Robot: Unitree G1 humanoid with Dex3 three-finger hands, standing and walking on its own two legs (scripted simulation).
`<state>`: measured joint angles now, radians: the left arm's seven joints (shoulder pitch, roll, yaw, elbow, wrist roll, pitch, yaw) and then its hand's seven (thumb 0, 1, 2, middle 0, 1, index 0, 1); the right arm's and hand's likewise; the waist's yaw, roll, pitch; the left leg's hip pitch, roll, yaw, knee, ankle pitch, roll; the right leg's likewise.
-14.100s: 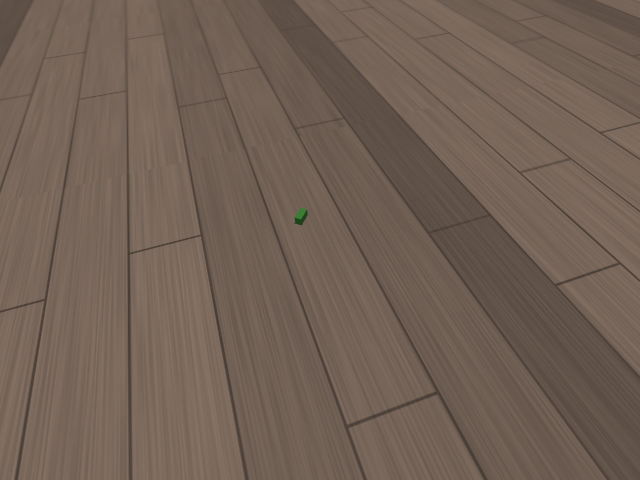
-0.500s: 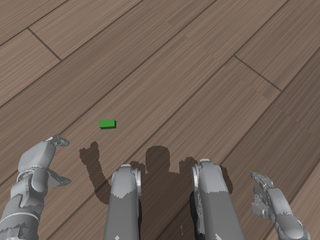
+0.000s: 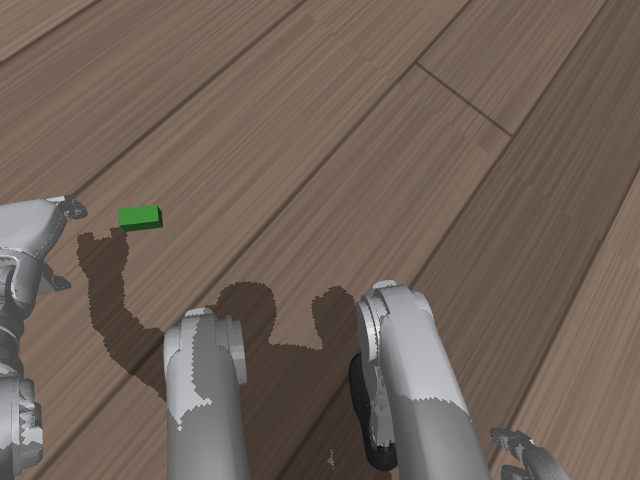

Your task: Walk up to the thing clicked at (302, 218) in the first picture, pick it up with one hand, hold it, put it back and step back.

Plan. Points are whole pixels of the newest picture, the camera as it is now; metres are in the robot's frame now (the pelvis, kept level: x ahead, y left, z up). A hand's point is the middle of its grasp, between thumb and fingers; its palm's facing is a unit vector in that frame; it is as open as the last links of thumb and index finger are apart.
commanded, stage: rise first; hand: left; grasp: from above
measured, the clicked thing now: (141, 218) +0.54 +0.27 -0.35
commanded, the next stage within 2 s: none
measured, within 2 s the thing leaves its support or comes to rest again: neither
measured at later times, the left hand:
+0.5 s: hand (71, 234) +0.46 +0.32 -0.19, palm faces -0.45 -0.05 -0.89, open 11.1 cm
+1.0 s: hand (84, 229) +0.48 +0.31 -0.22, palm faces -0.45 -0.07 -0.89, open 12.0 cm
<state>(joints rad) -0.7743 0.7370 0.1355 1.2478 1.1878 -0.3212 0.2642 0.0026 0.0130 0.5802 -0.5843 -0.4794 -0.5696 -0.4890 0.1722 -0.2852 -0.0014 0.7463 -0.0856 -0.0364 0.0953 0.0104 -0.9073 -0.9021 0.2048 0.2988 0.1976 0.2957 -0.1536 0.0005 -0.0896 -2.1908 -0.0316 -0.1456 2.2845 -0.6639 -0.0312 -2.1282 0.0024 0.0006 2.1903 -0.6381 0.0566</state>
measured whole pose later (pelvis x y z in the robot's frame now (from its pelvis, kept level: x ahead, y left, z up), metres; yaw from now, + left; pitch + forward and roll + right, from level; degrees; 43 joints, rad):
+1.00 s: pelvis +0.02 +0.00 -0.04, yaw -3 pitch +35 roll -10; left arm -0.95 0.85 0.17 1.47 1.31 -0.28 0.40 0.00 -0.17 0.71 -0.43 -0.65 -0.41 -0.65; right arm 0.14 -0.29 0.08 0.72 -0.18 -0.03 0.15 0.00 -0.91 -0.90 0.20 0.30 0.20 0.30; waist -0.26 -0.02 -0.02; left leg -2.31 -0.03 -0.18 2.43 -0.72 -0.04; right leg -2.24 0.01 -0.02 2.31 -0.68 0.08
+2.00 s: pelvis +0.01 +0.01 -0.05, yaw -5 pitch +33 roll -12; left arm -1.03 0.94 0.15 1.52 1.33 -0.29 0.39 0.00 -0.23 0.77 -0.37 -0.71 -0.36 -0.72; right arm 0.17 -0.30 0.15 0.69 -0.18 -0.04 0.17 0.00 -0.91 -0.90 0.20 0.30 0.20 0.30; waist -0.30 -0.03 0.02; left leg -2.35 -0.04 -0.20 2.47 -0.71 -0.01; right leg -2.25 0.02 -0.04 2.32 -0.66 0.07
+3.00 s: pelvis +0.01 +0.01 -0.05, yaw -5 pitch +32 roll -12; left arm -1.03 0.93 0.14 1.50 1.33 -0.30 0.37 0.00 -0.22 0.76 -0.39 -0.70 -0.37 -0.71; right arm 0.18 -0.31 0.14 0.67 -0.17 -0.04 0.18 0.00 -0.90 -0.90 0.20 0.30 0.20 0.30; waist -0.30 -0.02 0.02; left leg -2.35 -0.04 -0.20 2.46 -0.69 -0.01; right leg -2.25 0.01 -0.04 2.31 -0.64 0.07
